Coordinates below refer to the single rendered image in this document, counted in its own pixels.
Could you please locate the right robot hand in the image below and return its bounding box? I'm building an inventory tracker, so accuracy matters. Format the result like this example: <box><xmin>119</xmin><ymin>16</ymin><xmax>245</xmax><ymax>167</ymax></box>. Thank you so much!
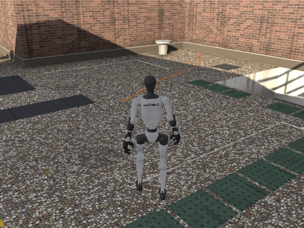
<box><xmin>170</xmin><ymin>133</ymin><xmax>181</xmax><ymax>145</ymax></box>

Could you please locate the left robot hand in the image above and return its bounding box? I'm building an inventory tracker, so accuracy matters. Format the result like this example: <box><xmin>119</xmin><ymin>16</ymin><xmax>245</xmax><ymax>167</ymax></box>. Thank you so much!
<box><xmin>123</xmin><ymin>140</ymin><xmax>134</xmax><ymax>155</ymax></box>

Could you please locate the right robot forearm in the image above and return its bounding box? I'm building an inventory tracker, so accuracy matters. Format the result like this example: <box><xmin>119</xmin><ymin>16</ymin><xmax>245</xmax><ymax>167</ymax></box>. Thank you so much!
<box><xmin>169</xmin><ymin>114</ymin><xmax>179</xmax><ymax>135</ymax></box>

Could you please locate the humanoid robot torso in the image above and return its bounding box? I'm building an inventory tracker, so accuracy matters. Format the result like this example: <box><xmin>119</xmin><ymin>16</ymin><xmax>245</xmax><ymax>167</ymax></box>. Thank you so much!
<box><xmin>140</xmin><ymin>95</ymin><xmax>162</xmax><ymax>143</ymax></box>

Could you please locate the left robot forearm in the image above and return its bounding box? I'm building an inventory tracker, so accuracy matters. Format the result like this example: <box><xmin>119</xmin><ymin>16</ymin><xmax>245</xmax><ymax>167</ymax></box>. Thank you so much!
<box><xmin>124</xmin><ymin>117</ymin><xmax>134</xmax><ymax>142</ymax></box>

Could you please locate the robot left shin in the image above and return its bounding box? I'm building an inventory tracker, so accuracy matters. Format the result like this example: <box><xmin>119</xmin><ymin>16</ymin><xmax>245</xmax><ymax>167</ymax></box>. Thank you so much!
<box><xmin>136</xmin><ymin>153</ymin><xmax>143</xmax><ymax>185</ymax></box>

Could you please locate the robot left upper arm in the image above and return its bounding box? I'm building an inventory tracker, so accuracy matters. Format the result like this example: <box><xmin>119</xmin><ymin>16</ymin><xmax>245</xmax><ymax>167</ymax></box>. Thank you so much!
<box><xmin>130</xmin><ymin>97</ymin><xmax>141</xmax><ymax>124</ymax></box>

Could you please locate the robot right upper arm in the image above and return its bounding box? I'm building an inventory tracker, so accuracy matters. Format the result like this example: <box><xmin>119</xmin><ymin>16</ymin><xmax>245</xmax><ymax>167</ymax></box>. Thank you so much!
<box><xmin>161</xmin><ymin>95</ymin><xmax>174</xmax><ymax>121</ymax></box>

